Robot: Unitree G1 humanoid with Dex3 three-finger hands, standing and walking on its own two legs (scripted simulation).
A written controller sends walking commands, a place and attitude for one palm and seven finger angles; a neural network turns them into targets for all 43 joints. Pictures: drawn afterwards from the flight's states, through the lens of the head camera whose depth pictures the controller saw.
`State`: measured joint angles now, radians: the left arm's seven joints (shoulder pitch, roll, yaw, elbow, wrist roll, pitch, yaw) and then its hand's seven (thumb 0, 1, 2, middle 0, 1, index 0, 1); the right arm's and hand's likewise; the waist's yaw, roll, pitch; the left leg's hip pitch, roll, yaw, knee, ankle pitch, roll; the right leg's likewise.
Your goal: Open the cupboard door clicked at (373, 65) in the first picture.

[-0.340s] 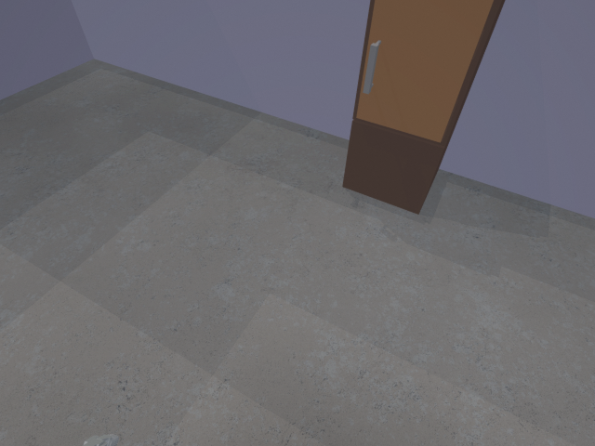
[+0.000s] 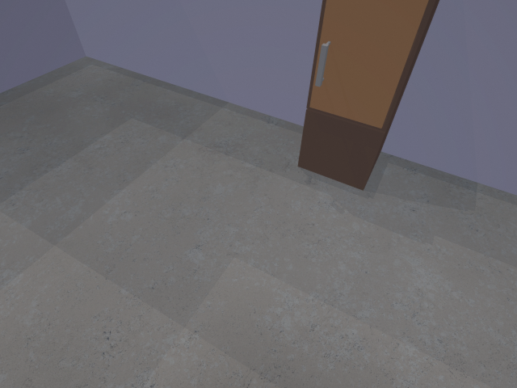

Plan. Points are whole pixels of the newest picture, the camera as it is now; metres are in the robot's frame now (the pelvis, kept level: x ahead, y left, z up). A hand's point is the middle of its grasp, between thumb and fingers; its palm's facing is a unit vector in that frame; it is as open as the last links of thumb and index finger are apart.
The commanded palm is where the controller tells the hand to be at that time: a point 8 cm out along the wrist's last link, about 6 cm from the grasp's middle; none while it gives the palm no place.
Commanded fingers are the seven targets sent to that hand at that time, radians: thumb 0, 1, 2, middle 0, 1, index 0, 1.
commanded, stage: stand and wait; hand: left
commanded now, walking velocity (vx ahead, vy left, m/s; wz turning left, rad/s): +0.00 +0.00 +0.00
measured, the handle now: (323, 64) +1.40 -0.21 -0.11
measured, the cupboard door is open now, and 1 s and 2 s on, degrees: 0 0 0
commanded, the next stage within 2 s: look at it before walking up in 0.48 s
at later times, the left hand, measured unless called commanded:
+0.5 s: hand out of the picture +0.06 +0.24 -0.15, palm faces -0.04 -0.94 -0.33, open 7.4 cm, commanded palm none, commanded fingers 0.00 0.90 0.90 -0.20 -0.30 -0.20 -0.30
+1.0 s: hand out of the picture +0.08 +0.24 -0.15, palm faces -0.04 -0.94 -0.33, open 7.4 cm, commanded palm none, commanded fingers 0.00 0.90 0.90 -0.20 -0.30 -0.20 -0.30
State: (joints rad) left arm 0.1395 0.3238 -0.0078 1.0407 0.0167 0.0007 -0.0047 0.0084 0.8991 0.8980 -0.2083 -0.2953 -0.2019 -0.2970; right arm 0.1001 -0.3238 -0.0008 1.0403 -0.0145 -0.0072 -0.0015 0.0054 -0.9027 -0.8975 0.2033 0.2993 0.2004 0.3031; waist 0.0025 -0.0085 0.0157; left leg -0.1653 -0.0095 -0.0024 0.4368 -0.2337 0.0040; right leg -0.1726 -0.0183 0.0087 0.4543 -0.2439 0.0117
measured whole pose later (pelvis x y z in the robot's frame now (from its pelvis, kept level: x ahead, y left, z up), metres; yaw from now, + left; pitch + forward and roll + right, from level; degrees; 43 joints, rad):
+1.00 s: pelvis +0.00 -0.01 +0.00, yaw +0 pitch -2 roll +0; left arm 0.13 0.34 0.00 1.09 0.02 -0.01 0.00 0.01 0.90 0.90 -0.21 -0.30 -0.20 -0.30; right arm 0.11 -0.34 0.00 1.11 -0.01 -0.01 0.00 0.01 -0.90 -0.90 0.20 0.30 0.20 0.30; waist -0.01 -0.01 0.03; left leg -0.14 0.01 0.00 0.38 -0.20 -0.01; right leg -0.15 0.00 0.01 0.39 -0.21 0.00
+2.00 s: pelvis +0.23 -0.04 -0.02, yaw +0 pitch -2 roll +0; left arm 0.12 0.20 0.06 0.99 0.02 -0.07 0.00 0.01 0.91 0.90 -0.20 -0.29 -0.20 -0.30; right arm 0.45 -0.13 -0.04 1.20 -0.01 -0.02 -0.01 0.01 -0.91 -0.90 0.20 0.30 0.20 0.30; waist -0.04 0.01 0.10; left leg -0.28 0.06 0.02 1.24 -0.42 0.04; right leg -0.39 -0.04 -0.18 0.66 -0.25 -0.08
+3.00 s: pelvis +0.58 -0.03 -0.02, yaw -8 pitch -2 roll +1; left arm 0.14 0.18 0.07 0.97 0.02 0.00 0.01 0.01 0.91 0.90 -0.20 -0.29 -0.20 -0.30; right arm 0.25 -0.17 -0.06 1.06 -0.02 0.04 -0.03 0.01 -0.91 -0.90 0.20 0.30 0.20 0.30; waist -0.02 0.04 0.12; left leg -0.42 0.12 0.08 1.19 -0.46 -0.06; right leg -0.38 0.01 -0.12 0.61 -0.20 -0.09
